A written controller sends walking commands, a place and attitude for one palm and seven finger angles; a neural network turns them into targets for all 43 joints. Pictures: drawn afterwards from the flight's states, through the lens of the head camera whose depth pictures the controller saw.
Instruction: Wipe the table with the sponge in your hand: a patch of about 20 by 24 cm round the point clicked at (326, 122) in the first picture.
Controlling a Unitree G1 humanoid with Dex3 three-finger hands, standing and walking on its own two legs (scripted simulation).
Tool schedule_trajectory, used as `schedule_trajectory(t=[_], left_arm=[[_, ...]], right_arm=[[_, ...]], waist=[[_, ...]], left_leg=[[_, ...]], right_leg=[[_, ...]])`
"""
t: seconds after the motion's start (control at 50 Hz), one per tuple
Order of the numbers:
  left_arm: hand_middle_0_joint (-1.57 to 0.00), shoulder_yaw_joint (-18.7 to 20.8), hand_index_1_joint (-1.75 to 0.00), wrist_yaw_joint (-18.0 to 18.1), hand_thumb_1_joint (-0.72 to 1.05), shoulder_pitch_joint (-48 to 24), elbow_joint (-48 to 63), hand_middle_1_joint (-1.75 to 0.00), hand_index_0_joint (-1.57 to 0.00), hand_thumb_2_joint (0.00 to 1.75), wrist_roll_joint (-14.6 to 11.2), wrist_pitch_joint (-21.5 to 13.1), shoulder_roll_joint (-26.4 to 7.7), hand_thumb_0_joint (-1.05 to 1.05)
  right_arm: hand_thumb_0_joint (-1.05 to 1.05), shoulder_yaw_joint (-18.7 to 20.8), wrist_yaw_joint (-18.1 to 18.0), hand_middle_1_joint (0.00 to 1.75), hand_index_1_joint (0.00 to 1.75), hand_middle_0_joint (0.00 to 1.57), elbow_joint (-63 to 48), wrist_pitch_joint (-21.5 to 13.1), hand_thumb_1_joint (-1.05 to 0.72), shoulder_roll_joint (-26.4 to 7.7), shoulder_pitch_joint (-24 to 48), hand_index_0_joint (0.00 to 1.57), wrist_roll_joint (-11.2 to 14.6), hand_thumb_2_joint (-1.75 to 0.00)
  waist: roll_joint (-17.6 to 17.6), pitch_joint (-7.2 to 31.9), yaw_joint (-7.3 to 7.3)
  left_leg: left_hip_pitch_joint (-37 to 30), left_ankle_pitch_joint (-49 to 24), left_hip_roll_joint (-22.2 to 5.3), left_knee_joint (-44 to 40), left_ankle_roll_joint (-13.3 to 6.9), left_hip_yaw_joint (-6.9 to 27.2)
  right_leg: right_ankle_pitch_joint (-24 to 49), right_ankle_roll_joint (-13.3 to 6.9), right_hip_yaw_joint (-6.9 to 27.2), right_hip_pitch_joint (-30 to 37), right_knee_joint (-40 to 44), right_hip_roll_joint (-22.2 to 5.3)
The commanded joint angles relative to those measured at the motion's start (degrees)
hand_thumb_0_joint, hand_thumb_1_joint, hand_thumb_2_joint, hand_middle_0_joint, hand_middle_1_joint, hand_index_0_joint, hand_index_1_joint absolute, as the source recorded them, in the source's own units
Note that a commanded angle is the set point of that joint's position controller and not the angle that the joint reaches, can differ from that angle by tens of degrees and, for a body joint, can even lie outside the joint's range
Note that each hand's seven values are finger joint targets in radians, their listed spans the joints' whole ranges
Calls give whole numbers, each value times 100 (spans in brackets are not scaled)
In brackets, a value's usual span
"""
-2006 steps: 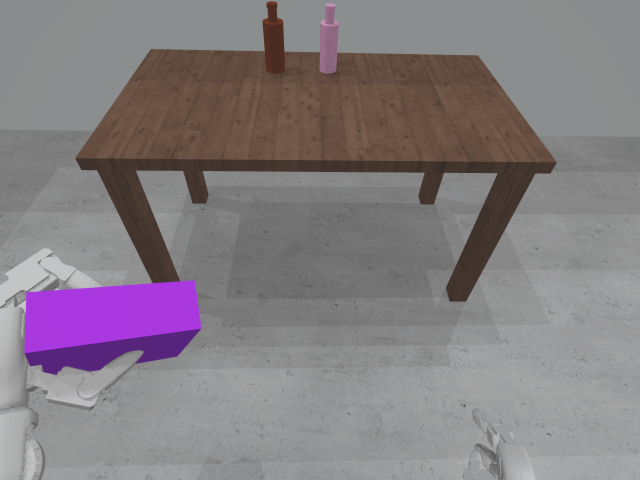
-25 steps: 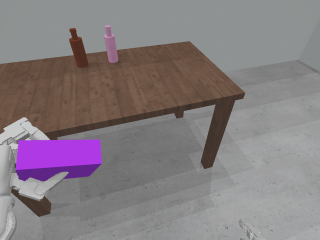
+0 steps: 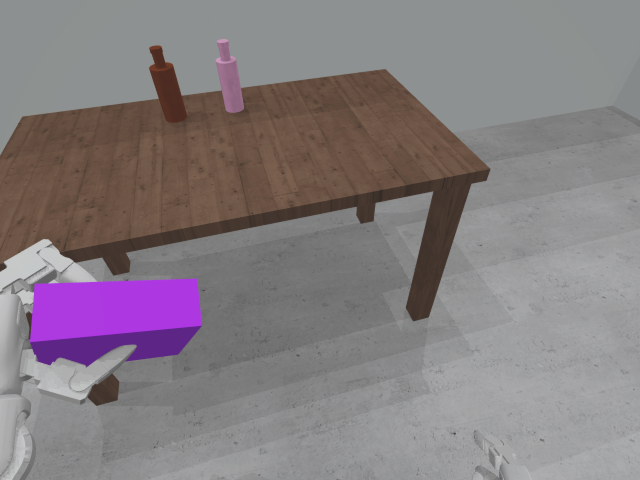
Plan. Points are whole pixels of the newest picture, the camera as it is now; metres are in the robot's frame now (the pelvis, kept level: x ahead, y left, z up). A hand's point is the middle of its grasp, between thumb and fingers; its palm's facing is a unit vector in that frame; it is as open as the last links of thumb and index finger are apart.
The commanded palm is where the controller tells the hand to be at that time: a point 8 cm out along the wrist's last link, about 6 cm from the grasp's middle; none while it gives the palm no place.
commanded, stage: stop stepping back and stand still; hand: left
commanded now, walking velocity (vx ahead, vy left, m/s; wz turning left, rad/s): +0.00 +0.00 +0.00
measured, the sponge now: (143, 323) +0.24 +0.19 +0.15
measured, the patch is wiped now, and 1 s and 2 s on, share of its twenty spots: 1.00 1.00 1.00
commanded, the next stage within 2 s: stand and wait in 0.16 s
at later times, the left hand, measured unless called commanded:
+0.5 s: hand (63, 324) +0.21 +0.24 +0.18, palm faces +0.40 -0.85 -0.34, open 9.1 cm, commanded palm +0.17 +0.29 +0.20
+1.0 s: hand (39, 315) +0.22 +0.27 +0.18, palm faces +0.40 -0.85 -0.33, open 9.1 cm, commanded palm +0.18 +0.31 +0.20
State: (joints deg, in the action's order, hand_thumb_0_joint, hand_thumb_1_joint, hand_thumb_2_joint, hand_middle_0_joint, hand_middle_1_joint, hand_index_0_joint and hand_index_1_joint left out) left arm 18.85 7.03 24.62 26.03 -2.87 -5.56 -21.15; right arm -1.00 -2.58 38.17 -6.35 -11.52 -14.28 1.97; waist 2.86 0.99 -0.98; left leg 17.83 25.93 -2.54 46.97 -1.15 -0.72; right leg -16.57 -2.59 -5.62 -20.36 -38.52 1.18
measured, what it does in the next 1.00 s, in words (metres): stands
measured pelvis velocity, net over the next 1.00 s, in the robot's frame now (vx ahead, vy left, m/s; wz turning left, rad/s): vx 0.01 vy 0.03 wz -0.01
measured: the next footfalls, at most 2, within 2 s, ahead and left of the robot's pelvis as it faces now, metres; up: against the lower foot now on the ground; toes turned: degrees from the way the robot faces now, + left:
none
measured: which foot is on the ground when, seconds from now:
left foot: down 0.00-1.00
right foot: down 0.00-1.00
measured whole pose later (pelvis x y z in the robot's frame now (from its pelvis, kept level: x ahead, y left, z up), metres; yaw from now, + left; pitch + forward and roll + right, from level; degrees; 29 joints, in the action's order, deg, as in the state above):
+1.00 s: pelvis +0.01 +0.03 +0.03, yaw +0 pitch -1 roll -1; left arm 16.7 9.6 27.0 25.9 -3.2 -5.8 -19.6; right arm -1.5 -4.3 35.0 -4.4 -11.7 -11.6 0.5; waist 0.2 1.7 0.4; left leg 10.3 15.6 -0.2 26.9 -1.7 -2.7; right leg -9.4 -0.2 -3.3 -12.9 -23.4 -0.1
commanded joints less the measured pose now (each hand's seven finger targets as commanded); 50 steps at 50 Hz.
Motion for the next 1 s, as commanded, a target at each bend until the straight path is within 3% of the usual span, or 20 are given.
schedule_trajectory(t=[0.0,0.02,0.06,0.08,0.1,0.12,0.14,0.16,0.18,0.22,0.26,0.3,0.34,0.4,0.46,0.54,0.56,0.62,0.8,0.98], left_arm=[[-120,834,-160,68,10,-447,1546,-160,-120,130,-161,-465,-1182,0],[-120,881,-160,79,10,-364,1696,-160,-120,130,-161,-499,-1202,0],[-120,818,-160,136,10,-202,1795,-160,-120,130,-114,-478,-1118,0],[-120,760,-160,192,10,-113,1737,-160,-120,130,-96,-465,-1081,0],[-120,681,-160,239,10,-60,1695,-160,-120,130,-92,-470,-997,0],[-120,655,-160,277,10,-75,1668,-160,-120,130,-106,-497,-993,0],[-120,620,-160,305,10,-46,1625,-160,-120,130,-105,-504,-930,0],[-120,626,-160,334,10,100,1510,-160,-120,130,-106,-471,-882,0],[-120,633,-160,350,10,68,1446,-160,-120,130,-73,-435,-911,0],[-120,577,-160,342,10,-122,1208,-160,-120,130,-40,-392,-849,0],[-120,489,-160,310,10,-178,1185,-160,-120,130,-33,-409,-829,0],[-120,472,-160,313,10,-238,1250,-160,-120,130,-36,-421,-891,0],[-120,474,-160,339,10,-292,1369,-160,-120,130,-30,-418,-922,0],[-120,473,-160,365,10,-173,1477,-160,-120,130,-36,-417,-877,0],[-120,467,-160,371,10,-163,1318,-160,-120,130,-38,-397,-834,0],[-120,417,-160,358,10,-223,1243,-160,-120,130,-61,-392,-774,0],[-120,357,-160,340,10,-199,1231,-160,-120,130,-61,-375,-733,0],[-120,328,-160,338,10,-277,1299,-160,-120,130,-62,-375,-722,0],[-120,399,-160,341,10,-313,1234,-160,-120,130,-46,-390,-784,0],[-120,371,-160,326,10,-247,1234,-160,-120,130,-54,-416,-746,0]], right_arm=[[0,376,-2,30,30,20,-927,-182,-90,-708,731,20,-14,-90],[0,328,-1,30,30,20,-899,-119,-90,-646,704,20,-44,-90],[0,267,-84,30,30,20,-1046,-57,-90,-553,826,20,-61,-90],[0,218,-142,30,30,20,-1046,-72,-90,-535,823,20,-87,-90],[0,230,-206,30,30,20,-1082,-112,-90,-597,808,20,-112,-90],[0,261,-258,30,30,20,-1145,-154,-90,-694,825,20,-137,-90],[0,313,-283,30,30,20,-1201,-198,-90,-837,870,20,-155,-90],[0,332,-300,30,30,20,-1291,-217,-90,-906,843,20,-98,-90],[0,237,-285,30,30,20,-1239,-229,-90,-730,867,20,-73,-90],[0,242,-276,30,30,20,-1193,-277,-90,-742,950,20,-75,-90],[0,299,-253,30,30,20,-1203,-340,-90,-800,905,20,-98,-90],[0,297,-217,30,30,20,-1125,-341,-90,-758,812,20,-129,-90],[0,291,-211,30,30,20,-1106,-339,-90,-735,815,20,-140,-90],[0,283,-229,30,30,20,-1186,-313,-90,-783,881,20,-156,-90],[0,262,-244,30,30,20,-1251,-284,-90,-811,941,20,-149,-90],[0,258,-235,30,30,20,-1291,-240,-90,-796,939,20,-134,-90],[0,255,-238,30,30,20,-1321,-250,-90,-809,968,20,-131,-90],[0,239,-225,30,30,20,-1321,-219,-90,-796,974,20,-138,-90],[0,198,-227,30,30,20,-1294,-148,-90,-764,1001,20,-177,-90],[0,210,-232,30,30,20,-1269,-120,-90,-766,1001,20,-170,-90]], waist=[[-800,363,-52],[-501,363,-76],[-654,394,-64],[-613,471,-82],[-264,490,-88],[160,387,-68],[685,306,12],[894,438,62],[830,487,57],[107,150,80],[-484,175,23],[-772,363,-2],[-629,444,-2],[-50,493,31],[95,469,65],[-114,645,93],[34,612,77],[16,644,95],[91,545,113],[29,587,104]], left_leg=[[1178,-278,-34,1863,-22,517],[851,-371,-161,1310,-33,438],[-92,-433,-259,-155,-129,252],[-521,-671,-116,-895,-140,-33],[-824,-746,6,-1576,-144,-172],[-776,-429,-120,-2141,-226,140],[-561,-88,-540,-2591,-423,870],[-496,-521,-934,-2857,-559,1396],[-208,-536,-966,-2956,-525,1416],[376,-435,-676,-2660,-349,925],[175,-648,-216,-1991,-183,500],[-95,-837,-50,-1491,-106,282],[-303,-1055,-34,-1615,-89,244],[-561,-1451,-237,-2191,-134,421],[-417,-1621,-358,-2456,-145,579],[-497,-1990,-378,-2454,-111,534],[-537,-2079,-379,-2488,-100,536],[-563,-2177,-407,-2523,-87,510],[-389,-1831,-367,-2674,-48,508],[-424,-1951,-361,-2670,-16,499]], right_leg=[[-620,-901,3065,364,2498,-2111],[-495,-844,2607,74,2395,-2018],[-683,-568,1775,-474,2183,-1701],[-1049,-437,1548,-543,2108,-1511],[-1302,-315,1379,-502,1935,-1275],[-1445,-151,1219,-405,1632,-986],[-1242,33,1029,-348,1168,-566],[-412,210,565,-55,550,-240],[-221,321,473,260,479,-175],[120,329,607,737,1101,-295],[2,141,1282,608,1810,-681],[-383,-49,1835,516,2349,-1141],[-209,-136,1817,546,2369,-1257],[349,33,1279,646,1954,-850],[744,144,992,867,1731,-615],[1312,194,897,1149,1652,-553],[1380,188,860,1114,1605,-556],[1506,213,812,1180,1577,-513],[1311,197,813,1241,1679,-506],[1395,201,784,1286,1675,-525]])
